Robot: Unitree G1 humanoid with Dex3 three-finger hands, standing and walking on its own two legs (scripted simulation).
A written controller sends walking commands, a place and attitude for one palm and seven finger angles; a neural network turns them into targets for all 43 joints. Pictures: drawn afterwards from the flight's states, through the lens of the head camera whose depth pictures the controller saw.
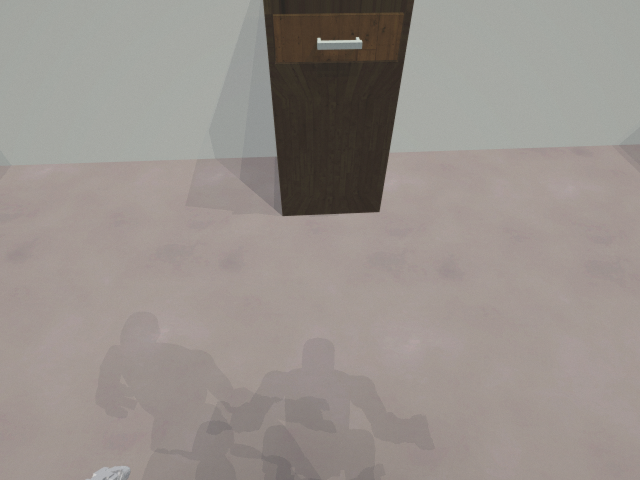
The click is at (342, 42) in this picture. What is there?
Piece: drawer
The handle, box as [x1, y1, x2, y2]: [317, 37, 362, 49]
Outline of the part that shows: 362,42 358,37 356,37 355,40 321,41 320,38 317,38 317,49 361,48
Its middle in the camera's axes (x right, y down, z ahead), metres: +0.05 -0.62 +1.22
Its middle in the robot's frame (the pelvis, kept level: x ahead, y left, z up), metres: +1.33 +0.00 +0.00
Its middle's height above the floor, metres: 0.78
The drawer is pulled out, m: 0.00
